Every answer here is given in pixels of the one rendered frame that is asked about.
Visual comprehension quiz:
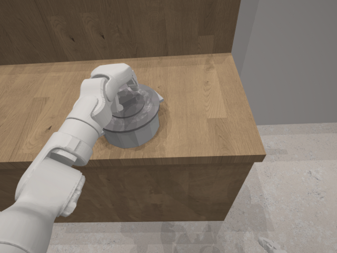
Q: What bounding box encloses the lid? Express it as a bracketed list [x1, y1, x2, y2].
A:
[103, 84, 160, 133]

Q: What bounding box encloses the pot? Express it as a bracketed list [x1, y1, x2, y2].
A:
[100, 92, 164, 148]

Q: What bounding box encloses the knob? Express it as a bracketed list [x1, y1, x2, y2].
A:
[117, 88, 136, 108]

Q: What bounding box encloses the table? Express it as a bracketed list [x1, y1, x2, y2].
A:
[0, 0, 266, 223]

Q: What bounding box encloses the left robot hand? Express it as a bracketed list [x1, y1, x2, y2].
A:
[91, 63, 139, 113]

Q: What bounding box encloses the robot left upper arm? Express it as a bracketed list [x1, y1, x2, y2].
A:
[0, 157, 85, 253]

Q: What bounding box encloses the right robot hand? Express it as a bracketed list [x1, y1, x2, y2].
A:
[258, 237, 287, 253]

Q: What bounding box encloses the left robot forearm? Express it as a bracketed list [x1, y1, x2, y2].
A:
[15, 72, 118, 201]

